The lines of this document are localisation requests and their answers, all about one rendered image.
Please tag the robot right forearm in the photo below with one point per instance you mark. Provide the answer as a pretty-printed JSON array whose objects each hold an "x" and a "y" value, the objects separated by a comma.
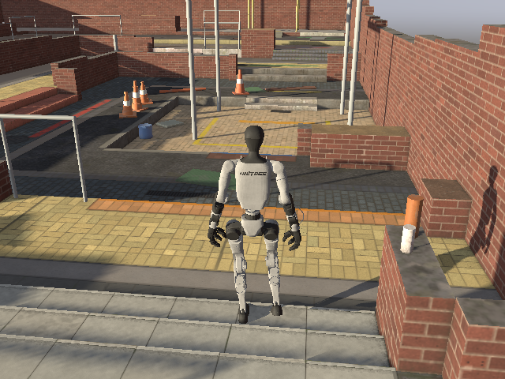
[{"x": 291, "y": 215}]

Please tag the robot right hand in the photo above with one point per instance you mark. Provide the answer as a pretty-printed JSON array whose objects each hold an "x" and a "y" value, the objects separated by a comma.
[{"x": 296, "y": 239}]

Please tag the robot left hand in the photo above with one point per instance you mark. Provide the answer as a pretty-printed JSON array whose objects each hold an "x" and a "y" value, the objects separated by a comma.
[{"x": 212, "y": 234}]

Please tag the robot left forearm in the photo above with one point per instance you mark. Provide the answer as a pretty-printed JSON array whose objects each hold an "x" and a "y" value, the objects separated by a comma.
[{"x": 216, "y": 213}]

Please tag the left robot upper arm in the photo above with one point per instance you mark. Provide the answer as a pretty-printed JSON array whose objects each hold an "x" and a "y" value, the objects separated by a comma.
[{"x": 224, "y": 180}]

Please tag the right robot shin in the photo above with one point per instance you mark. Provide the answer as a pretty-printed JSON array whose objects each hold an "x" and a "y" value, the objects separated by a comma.
[{"x": 274, "y": 281}]

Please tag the right robot upper arm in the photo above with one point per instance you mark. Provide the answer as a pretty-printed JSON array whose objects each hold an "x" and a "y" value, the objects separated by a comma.
[{"x": 282, "y": 183}]

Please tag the left robot foot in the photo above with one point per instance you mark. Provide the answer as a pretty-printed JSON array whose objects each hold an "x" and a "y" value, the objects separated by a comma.
[{"x": 243, "y": 317}]

